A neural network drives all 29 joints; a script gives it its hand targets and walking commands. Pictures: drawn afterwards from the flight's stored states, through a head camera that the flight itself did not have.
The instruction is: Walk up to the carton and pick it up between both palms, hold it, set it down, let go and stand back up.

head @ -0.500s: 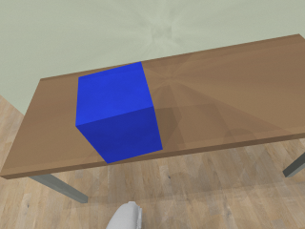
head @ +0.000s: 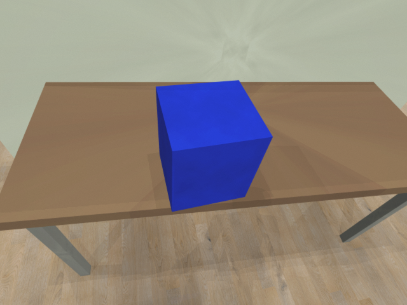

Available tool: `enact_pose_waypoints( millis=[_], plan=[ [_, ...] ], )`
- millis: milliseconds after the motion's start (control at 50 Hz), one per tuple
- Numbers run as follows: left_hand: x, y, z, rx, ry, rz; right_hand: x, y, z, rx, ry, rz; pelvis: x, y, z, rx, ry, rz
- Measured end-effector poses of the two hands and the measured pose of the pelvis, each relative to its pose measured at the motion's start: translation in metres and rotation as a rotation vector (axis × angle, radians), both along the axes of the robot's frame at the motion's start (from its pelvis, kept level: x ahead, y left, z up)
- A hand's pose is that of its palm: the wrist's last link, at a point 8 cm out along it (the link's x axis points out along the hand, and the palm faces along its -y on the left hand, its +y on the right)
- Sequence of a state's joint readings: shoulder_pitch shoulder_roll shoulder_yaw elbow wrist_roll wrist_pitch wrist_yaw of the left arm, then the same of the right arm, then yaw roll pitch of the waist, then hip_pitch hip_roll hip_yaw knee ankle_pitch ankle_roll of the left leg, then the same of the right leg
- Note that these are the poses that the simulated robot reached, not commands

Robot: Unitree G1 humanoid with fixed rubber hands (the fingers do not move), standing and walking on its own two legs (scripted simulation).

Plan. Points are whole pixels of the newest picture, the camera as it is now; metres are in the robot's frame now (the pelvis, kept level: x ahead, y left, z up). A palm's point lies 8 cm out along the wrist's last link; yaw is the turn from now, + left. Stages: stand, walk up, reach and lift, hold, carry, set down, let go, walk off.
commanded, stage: walk up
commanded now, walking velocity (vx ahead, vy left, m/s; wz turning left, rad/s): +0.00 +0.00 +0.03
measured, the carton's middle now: (204, 147) +0.49 +0.02 -0.01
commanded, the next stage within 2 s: none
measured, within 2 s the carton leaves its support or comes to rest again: neither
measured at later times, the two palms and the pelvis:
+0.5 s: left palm out of the picture -0.01 +0.39 -0.16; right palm out of the picture -0.08 -0.11 -0.13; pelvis -0.08 +0.13 -0.01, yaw +0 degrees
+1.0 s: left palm out of the picture +0.01 +0.30 -0.15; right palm out of the picture -0.18 -0.16 -0.13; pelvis -0.10 +0.07 -0.01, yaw +1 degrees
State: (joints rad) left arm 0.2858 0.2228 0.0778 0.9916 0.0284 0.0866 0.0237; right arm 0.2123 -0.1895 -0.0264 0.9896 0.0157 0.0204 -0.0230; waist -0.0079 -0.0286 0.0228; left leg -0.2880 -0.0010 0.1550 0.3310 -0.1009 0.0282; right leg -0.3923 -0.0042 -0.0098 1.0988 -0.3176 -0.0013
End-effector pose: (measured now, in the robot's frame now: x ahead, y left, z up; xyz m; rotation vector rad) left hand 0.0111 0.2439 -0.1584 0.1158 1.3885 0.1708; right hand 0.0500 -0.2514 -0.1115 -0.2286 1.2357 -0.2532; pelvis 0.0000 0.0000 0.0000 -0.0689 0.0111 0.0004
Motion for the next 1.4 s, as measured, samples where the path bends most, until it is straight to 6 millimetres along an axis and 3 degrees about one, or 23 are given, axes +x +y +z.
enact_pose_waypoints(
  millis=[60,120,160,220,260,300,360,420,480,580,640,680,740,820,940,1000,1040,1100,1200,1300,1400],
  plan=[
    [-0.033,0.01,0.006,-0.014,0.045,0.036,-0.022,0.02,0.0,0.022,0.019,0.003,-0.005,0.013,0.006,-0.005,0.004,0.007],
    [-0.078,0.024,0.014,0.0,0.107,0.065,-0.038,0.037,-0.005,0.04,0.044,0.021,-0.015,0.028,0.007,-0.017,-0.001,0.014],
    [-0.119,0.035,0.022,0.029,0.159,0.092,-0.044,0.043,-0.012,0.052,0.063,0.027,-0.024,0.037,0.005,-0.004,-0.008,0.015],
    [-0.205,0.053,0.03,0.102,0.287,0.176,-0.043,0.042,-0.024,0.043,0.085,0.055,-0.05,0.048,-0.008,0.055,-0.03,-0.006],
    [-0.234,0.06,0.029,0.098,0.38,0.186,-0.051,0.045,-0.02,0.027,0.078,0.047,-0.058,0.056,-0.01,0.053,-0.018,0.01],
    [-0.214,0.074,0.018,0.089,0.349,0.138,-0.069,0.051,-0.008,0.014,0.073,0.034,-0.061,0.062,-0.006,0.083,0.007,0.008],
    [-0.13,0.094,0.001,0.074,0.126,0.035,-0.1,0.06,-0.006,-0.019,0.085,0.011,-0.066,0.081,-0.008,0.067,0.044,0.012],
    [-0.053,0.121,-0.004,0.071,-0.111,-0.024,-0.119,0.087,-0.025,-0.034,0.118,0.019,-0.077,0.111,-0.02,0.023,0.04,0.031],
    [-0.025,0.143,-0.001,0.066,-0.191,-0.063,-0.128,0.132,-0.025,0.015,0.1,-0.011,-0.082,0.126,-0.016,0.064,0.021,-0.005],
    [-0.026,0.154,0.015,0.028,-0.182,-0.04,-0.164,0.188,-0.019,0.104,0.148,-0.004,-0.086,0.144,0.0,0.021,0.023,0.019],
    [-0.041,0.156,0.021,0.032,-0.139,-0.053,-0.184,0.202,-0.016,0.133,0.177,-0.024,-0.093,0.15,0.006,0.017,0.015,0.02],
    [-0.048,0.16,0.021,0.04,-0.114,-0.052,-0.2,0.196,-0.012,0.107,0.204,-0.04,-0.099,0.149,0.006,-0.003,0.021,0.041],
    [-0.057,0.162,0.012,0.037,-0.101,-0.042,-0.225,0.171,-0.003,0.036,0.267,-0.064,-0.105,0.142,0.002,-0.006,0.03,0.04],
    [-0.06,0.141,0.003,0.001,-0.088,-0.057,-0.237,0.134,0.01,-0.034,0.272,-0.088,-0.107,0.127,0.001,0.001,0.029,0.021],
    [-0.021,0.089,0.008,-0.032,-0.182,-0.091,-0.235,0.102,0.005,-0.015,0.254,-0.085,-0.104,0.093,-0.001,0.003,0.031,0.016],
    [0.0,0.06,0.011,-0.013,-0.241,-0.114,-0.229,0.088,-0.019,0.047,0.256,-0.089,-0.1,0.073,-0.011,0.038,0.024,0.011],
    [0.003,0.044,0.013,0.02,-0.253,-0.119,-0.223,0.078,-0.04,0.092,0.255,-0.086,-0.095,0.059,-0.019,0.056,0.019,0.004],
    [-0.011,0.027,0.028,0.051,-0.236,-0.114,-0.208,0.071,-0.052,0.148,0.245,-0.066,-0.094,0.046,-0.013,0.074,0.003,0.027],
    [-0.048,0.013,0.041,0.078,-0.188,-0.06,-0.185,0.06,-0.048,0.198,0.231,-0.016,-0.096,0.026,-0.001,0.122,-0.01,0.033],
    [-0.079,-0.001,0.033,0.063,-0.135,-0.018,-0.182,0.045,-0.047,0.178,0.237,-0.003,-0.098,0.016,-0.001,0.109,-0.016,0.038],
    [-0.097,-0.01,0.016,0.024,-0.099,0.011,-0.185,0.04,-0.043,0.138,0.249,0.01,-0.1,0.014,-0.006,0.081,-0.012,0.054]
  ],
)
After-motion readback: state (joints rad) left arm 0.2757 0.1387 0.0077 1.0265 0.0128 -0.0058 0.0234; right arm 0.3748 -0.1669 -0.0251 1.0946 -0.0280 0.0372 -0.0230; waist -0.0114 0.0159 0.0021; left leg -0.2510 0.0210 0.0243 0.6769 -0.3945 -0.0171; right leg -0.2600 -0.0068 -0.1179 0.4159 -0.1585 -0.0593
